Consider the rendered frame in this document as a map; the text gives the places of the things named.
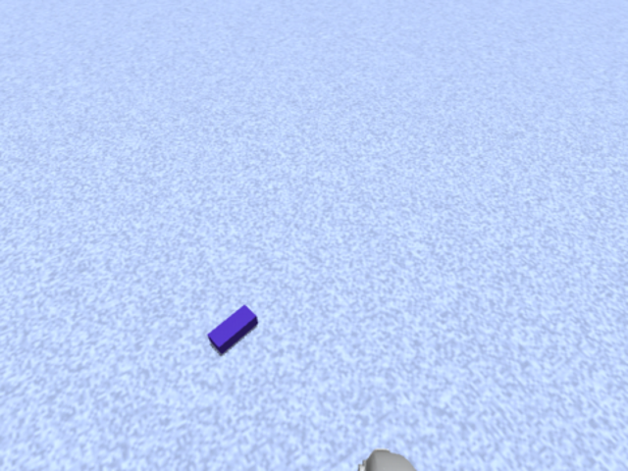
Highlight carton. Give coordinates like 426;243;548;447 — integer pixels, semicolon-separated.
207;304;258;354

